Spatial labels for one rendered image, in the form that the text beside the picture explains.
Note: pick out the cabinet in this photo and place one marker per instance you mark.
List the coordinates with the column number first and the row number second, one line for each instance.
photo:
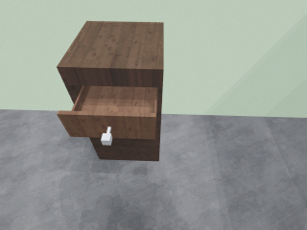
column 118, row 54

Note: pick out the handle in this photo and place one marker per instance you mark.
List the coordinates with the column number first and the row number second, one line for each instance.
column 107, row 137

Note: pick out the drawer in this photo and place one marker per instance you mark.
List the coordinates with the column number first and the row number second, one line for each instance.
column 129, row 111

